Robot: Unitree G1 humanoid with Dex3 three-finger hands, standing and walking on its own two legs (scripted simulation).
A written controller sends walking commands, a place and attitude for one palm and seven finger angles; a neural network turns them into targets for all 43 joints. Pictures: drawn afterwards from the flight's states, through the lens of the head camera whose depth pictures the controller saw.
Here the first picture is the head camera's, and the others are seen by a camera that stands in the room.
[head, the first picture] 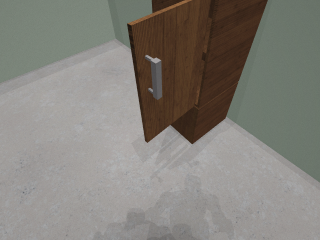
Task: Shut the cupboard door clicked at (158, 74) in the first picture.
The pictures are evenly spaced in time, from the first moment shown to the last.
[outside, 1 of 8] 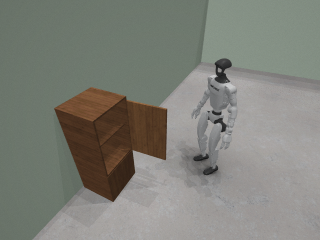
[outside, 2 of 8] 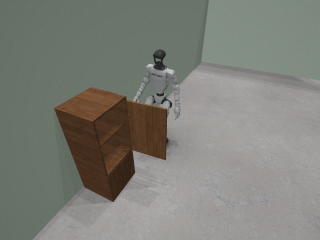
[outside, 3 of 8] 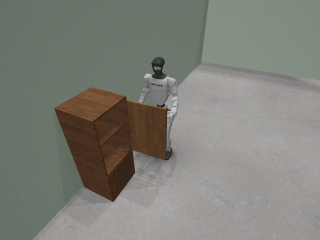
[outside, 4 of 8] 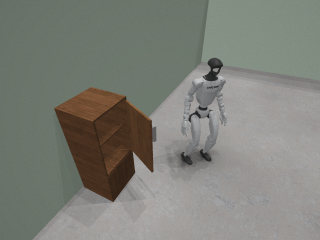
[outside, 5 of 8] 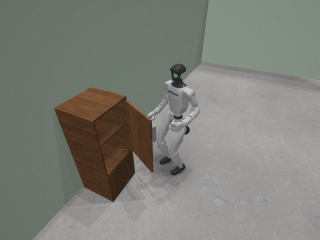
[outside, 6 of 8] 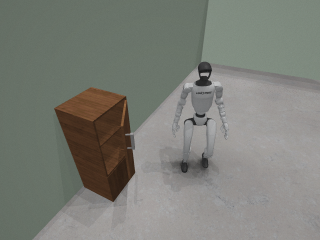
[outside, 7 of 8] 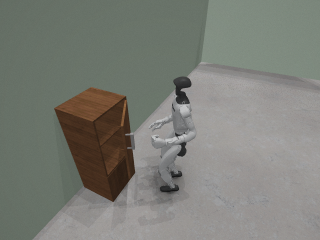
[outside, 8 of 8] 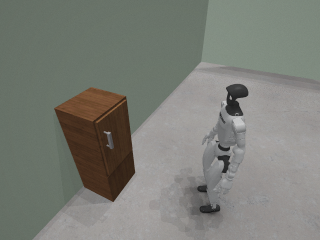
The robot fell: no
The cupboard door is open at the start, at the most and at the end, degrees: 94 94 0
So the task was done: yes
